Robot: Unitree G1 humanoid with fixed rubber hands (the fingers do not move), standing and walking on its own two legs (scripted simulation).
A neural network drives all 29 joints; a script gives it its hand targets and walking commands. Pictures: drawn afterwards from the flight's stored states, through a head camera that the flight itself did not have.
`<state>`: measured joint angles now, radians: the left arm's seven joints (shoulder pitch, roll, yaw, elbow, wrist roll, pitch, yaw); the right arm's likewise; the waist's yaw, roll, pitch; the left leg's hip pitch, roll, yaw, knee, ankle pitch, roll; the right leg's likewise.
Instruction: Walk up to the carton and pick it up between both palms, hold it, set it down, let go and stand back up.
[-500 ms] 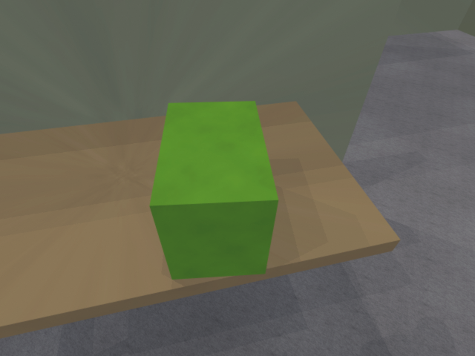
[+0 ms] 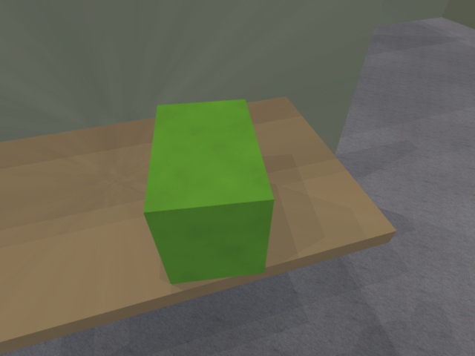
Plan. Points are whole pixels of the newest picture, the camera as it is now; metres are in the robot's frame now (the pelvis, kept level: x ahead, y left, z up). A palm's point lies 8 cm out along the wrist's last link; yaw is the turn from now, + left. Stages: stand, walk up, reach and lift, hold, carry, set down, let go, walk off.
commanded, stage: stand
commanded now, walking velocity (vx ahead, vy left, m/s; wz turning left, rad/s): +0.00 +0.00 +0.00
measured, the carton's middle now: (209, 187) +0.45 +0.05 +0.04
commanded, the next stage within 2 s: none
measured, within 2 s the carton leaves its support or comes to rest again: neither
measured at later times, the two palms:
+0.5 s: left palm out of the picture +0.02 +0.23 -0.14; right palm out of the picture -0.03 -0.22 -0.15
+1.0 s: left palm out of the picture +0.02 +0.23 -0.14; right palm out of the picture -0.03 -0.20 -0.15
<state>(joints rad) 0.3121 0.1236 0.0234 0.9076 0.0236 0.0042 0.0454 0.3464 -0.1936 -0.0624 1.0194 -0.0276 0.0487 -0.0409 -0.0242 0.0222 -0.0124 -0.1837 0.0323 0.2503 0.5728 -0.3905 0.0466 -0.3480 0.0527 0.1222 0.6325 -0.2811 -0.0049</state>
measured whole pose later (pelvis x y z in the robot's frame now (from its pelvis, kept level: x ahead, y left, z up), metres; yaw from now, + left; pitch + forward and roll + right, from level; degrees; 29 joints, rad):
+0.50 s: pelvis +0.01 +0.01 +0.00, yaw -1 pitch -1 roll +1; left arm 0.28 0.11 0.02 1.04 0.02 0.02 0.06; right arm 0.32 -0.16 -0.06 1.09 -0.03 0.05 -0.05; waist -0.02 0.02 0.03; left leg -0.14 0.02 0.26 0.56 -0.40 0.06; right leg -0.31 0.05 0.14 0.63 -0.30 0.01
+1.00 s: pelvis +0.01 +0.02 +0.00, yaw -1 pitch -2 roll +1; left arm 0.25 0.11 0.01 1.10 0.02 0.03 0.07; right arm 0.32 -0.14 -0.05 1.11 -0.03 0.04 -0.06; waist -0.02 0.01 0.06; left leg -0.11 0.01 0.27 0.57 -0.42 0.06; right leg -0.29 0.04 0.14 0.65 -0.32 0.02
